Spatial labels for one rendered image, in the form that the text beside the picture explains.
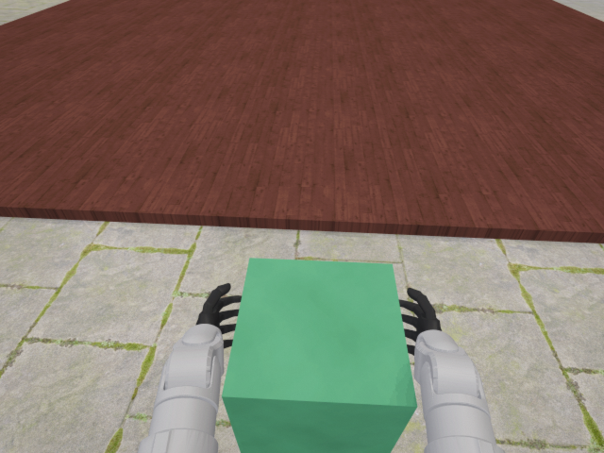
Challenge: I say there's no carton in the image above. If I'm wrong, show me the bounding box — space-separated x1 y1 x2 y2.
222 258 417 453

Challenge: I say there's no left robot hand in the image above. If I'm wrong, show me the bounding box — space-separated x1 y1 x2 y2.
196 283 242 348

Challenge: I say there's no robot left forearm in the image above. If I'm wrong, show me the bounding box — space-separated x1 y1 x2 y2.
138 324 224 453

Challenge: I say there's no robot right forearm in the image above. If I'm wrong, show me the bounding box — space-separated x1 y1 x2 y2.
413 329 505 453

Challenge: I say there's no right robot hand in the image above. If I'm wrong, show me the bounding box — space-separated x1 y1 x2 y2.
399 288 442 356

